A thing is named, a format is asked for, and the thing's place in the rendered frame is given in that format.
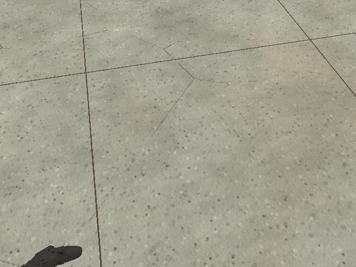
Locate left robot hand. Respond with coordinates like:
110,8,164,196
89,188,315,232
21,245,82,267

